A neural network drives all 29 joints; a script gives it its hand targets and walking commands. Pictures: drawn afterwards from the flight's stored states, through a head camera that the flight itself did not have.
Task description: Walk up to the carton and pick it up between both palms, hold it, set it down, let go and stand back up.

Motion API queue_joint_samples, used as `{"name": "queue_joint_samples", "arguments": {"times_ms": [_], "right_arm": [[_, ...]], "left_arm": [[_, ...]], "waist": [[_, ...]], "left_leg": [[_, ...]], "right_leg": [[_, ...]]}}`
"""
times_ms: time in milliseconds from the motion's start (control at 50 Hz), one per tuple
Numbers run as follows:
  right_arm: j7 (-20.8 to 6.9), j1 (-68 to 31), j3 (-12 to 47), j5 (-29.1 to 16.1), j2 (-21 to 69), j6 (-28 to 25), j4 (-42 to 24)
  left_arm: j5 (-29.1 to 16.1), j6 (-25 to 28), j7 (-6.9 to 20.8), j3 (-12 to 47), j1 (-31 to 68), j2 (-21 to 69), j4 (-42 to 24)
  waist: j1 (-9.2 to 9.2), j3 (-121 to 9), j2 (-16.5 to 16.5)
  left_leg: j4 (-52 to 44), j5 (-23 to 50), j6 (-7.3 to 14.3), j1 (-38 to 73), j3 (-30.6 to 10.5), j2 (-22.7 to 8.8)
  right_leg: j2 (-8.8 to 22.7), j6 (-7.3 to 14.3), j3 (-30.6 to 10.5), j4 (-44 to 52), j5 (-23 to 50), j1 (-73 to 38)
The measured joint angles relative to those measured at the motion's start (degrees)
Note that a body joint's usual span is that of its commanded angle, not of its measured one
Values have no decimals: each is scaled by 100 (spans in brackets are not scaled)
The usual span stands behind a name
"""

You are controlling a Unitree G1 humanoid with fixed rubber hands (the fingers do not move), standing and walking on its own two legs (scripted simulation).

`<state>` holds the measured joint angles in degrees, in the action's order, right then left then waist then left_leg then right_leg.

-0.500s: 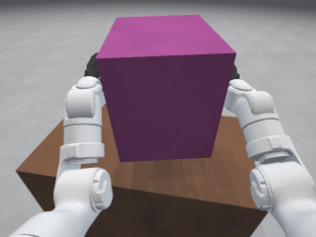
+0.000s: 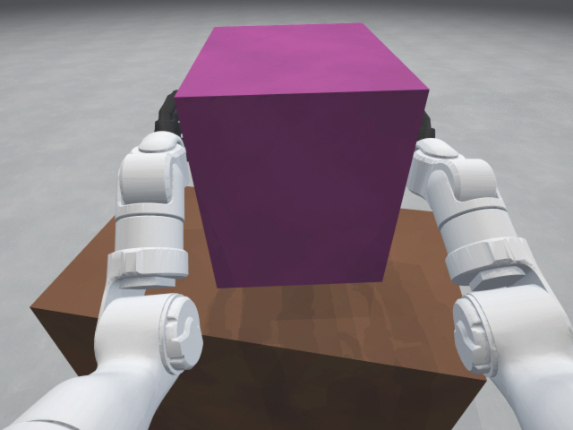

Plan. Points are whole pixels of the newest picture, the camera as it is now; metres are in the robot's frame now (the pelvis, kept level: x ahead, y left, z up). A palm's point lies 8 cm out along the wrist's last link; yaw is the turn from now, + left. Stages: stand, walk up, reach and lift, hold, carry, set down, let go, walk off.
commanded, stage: hold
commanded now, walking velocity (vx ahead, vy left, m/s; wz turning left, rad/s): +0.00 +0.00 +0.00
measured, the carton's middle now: (294, 147) +0.43 +0.00 +0.25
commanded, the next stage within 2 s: none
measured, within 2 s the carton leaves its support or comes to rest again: neither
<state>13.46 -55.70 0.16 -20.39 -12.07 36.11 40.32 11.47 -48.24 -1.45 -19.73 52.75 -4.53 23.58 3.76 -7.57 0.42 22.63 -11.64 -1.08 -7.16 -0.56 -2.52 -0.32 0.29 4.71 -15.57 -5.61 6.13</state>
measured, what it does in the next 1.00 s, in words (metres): stands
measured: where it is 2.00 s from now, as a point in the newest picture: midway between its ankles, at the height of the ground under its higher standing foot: outside the picture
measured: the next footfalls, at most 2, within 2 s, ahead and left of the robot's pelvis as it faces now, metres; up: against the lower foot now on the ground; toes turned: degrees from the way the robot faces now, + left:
none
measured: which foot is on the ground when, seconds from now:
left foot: down 0.00-1.00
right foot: down 0.00-1.00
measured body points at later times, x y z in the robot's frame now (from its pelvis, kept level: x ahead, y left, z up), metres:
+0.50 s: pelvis +0.01 +0.00 +0.00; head -0.07 +0.02 +0.44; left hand +0.39 +0.16 +0.27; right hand +0.39 -0.16 +0.26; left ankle +0.01 +0.13 -0.75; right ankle +0.04 -0.12 -0.75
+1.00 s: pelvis +0.00 +0.00 +0.00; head -0.08 +0.02 +0.44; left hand +0.39 +0.16 +0.28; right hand +0.39 -0.17 +0.26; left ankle +0.01 +0.13 -0.75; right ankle +0.04 -0.12 -0.75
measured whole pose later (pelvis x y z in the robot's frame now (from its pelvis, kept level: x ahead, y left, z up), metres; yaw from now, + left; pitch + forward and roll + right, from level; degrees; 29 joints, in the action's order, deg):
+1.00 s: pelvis +0.00 +0.00 +0.00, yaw +0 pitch -4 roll -2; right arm 13.6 -54.2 0.7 -21.1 -12.3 36.8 38.6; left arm 12.2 -49.3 -1.4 -19.9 51.2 -3.5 21.0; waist 4.1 -8.0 0.5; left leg 23.0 -12.3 -1.0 -6.6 -0.5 -2.5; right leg -0.4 0.1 4.4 -15.2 -5.8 5.3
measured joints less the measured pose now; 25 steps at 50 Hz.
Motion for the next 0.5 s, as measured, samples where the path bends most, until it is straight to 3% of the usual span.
{"name": "queue_joint_samples", "arguments": {"times_ms": [500], "right_arm": [[48,237,110,-127,-23,34,-314]], "left_arm": [[6,-118,-8,71,-302,87,-467]], "waist": [[31,29,-2]], "left_leg": [[28,-76,18,49,17,10]], "right_leg": [[5,-32,-29,29,-38,-69]]}}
